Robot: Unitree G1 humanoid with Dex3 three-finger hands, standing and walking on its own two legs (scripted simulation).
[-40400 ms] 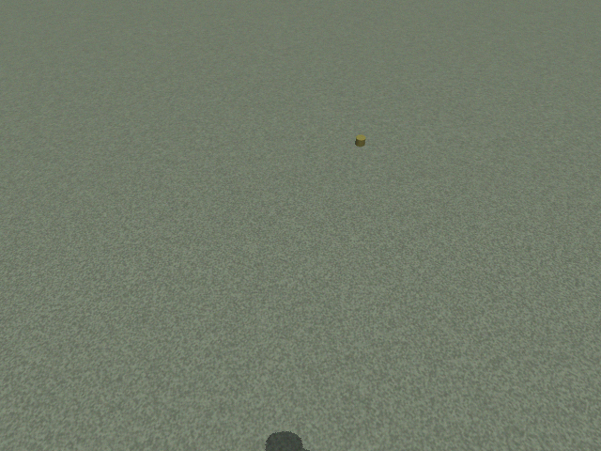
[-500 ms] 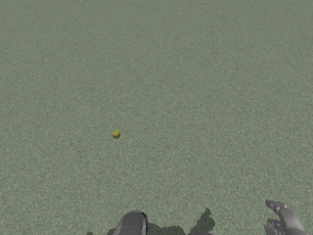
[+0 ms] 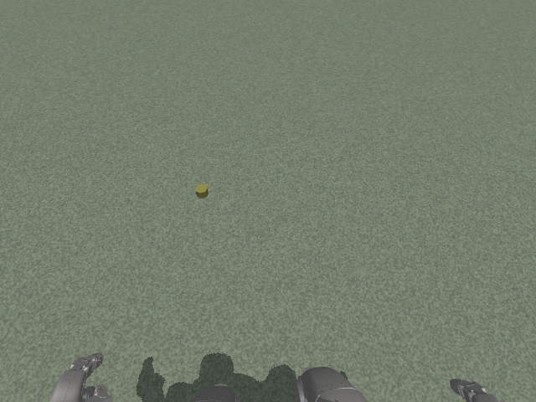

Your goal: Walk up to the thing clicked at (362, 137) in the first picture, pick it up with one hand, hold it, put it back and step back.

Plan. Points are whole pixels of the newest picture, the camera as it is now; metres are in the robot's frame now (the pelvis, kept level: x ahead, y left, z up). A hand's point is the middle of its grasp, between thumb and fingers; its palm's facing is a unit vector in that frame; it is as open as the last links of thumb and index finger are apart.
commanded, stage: step back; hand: left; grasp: from above
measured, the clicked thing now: (202, 191) +0.98 +0.27 -0.74
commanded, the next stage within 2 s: stand in 1.30 s
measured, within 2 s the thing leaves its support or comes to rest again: neither
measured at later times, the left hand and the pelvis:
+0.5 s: hand out of the picture -0.08 +0.27 -0.14, palm faces +0.06 -0.90 -0.42, open 7.4 cm; pelvis -0.14 -0.01 +0.00, yaw +2 degrees
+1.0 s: hand out of the picture -0.06 +0.27 -0.15, palm faces +0.06 -0.94 -0.34, open 7.4 cm; pelvis -0.11 +0.00 +0.00, yaw +2 degrees
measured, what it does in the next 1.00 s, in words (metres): walks backwards: right foot, then left foot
